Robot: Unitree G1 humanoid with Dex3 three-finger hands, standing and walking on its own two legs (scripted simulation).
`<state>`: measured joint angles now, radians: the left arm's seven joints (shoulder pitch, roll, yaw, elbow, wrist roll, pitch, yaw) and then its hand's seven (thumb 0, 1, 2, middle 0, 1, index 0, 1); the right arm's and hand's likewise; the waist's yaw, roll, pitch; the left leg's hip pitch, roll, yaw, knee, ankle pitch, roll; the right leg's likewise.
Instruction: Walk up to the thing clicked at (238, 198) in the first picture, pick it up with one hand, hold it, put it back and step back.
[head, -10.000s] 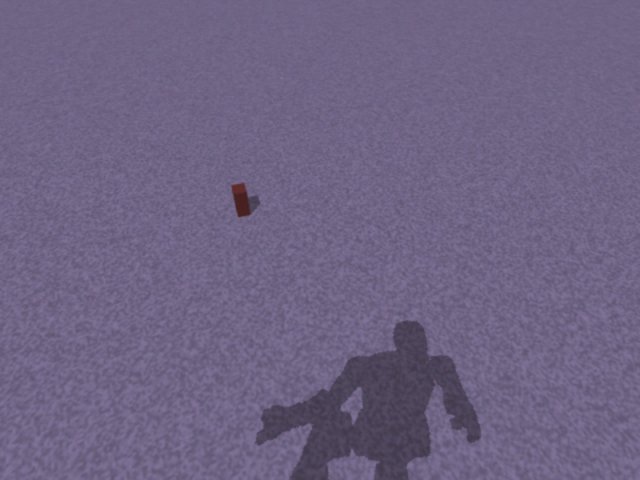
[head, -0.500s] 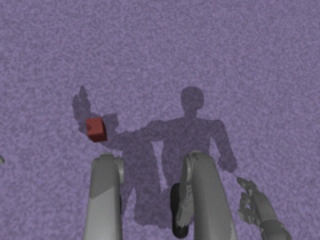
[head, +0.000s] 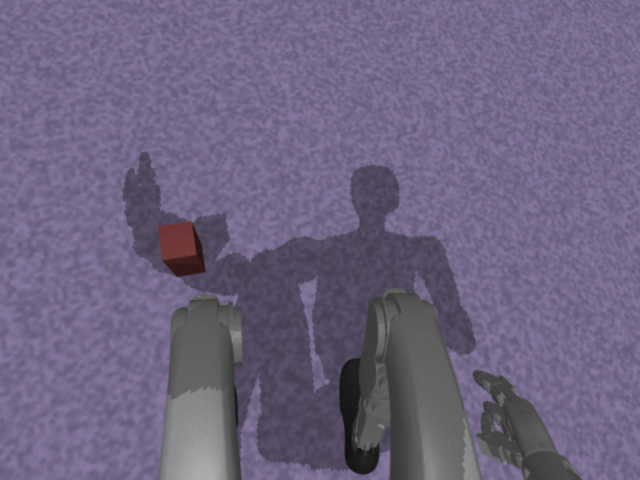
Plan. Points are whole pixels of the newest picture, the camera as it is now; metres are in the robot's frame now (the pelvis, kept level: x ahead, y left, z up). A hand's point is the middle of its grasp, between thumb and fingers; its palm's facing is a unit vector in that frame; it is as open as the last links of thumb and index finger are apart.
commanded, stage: go down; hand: left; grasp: from the side
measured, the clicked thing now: (183, 251) +0.45 +0.21 -0.33
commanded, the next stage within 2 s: approach in 0.46 s
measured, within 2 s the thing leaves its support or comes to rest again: neither
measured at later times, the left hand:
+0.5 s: hand out of the picture +0.38 +0.39 -0.02, palm faces +0.13 -0.98 -0.12, open 17.3 cm
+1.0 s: hand (56, 233) +0.41 +0.35 -0.15, palm faces +0.11 -0.99 +0.03, open 17.2 cm
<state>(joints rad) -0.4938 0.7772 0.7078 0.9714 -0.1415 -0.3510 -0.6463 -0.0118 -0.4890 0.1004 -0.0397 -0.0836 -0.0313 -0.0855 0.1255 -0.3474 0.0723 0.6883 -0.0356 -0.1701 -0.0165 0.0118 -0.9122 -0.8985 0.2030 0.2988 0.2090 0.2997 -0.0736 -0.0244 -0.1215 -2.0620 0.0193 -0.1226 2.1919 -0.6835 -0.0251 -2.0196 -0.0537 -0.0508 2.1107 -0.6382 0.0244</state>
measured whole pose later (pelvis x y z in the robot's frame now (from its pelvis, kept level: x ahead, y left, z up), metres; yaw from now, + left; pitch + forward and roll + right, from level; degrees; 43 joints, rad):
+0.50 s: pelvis +0.00 +0.00 -0.02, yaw +0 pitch +31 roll -6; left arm -0.55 0.81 0.73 1.01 -0.14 -0.37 -0.67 -0.01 -0.50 0.11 -0.04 -0.09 -0.03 -0.09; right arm 0.12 -0.35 0.09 0.70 -0.04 -0.16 -0.01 0.01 -0.91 -0.90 0.20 0.30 0.21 0.30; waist -0.08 -0.03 -0.11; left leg -2.12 0.01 -0.13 2.25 -0.68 -0.02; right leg -2.07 -0.05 -0.05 2.17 -0.64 0.03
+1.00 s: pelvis +0.00 +0.00 -0.08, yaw -4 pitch +25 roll -9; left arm -0.65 0.83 0.74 1.29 -0.23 -0.70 -0.69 -0.01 -0.49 0.07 -0.06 -0.09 -0.04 -0.11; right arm 0.00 -0.38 0.22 0.65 -0.13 -0.17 0.04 0.01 -0.91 -0.90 0.20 0.30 0.21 0.30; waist -0.17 -0.12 0.05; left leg -2.22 0.01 -0.20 2.47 -0.71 -0.03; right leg -2.16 -0.03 -0.09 2.34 -0.63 0.04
